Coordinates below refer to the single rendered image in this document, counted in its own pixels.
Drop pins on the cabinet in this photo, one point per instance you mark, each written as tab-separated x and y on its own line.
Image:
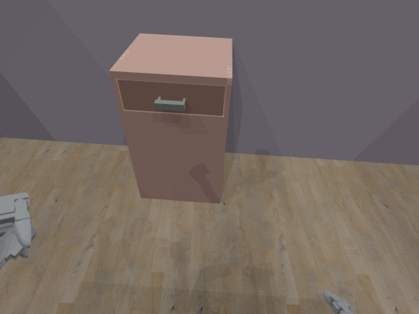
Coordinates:
176	156

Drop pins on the robot left hand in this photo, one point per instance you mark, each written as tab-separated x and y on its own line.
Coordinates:
16	230

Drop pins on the robot right hand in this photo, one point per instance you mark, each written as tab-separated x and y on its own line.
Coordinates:
339	305

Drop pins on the handle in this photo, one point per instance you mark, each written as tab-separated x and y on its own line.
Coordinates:
170	105

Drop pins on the drawer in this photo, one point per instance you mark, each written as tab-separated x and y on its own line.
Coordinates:
140	95

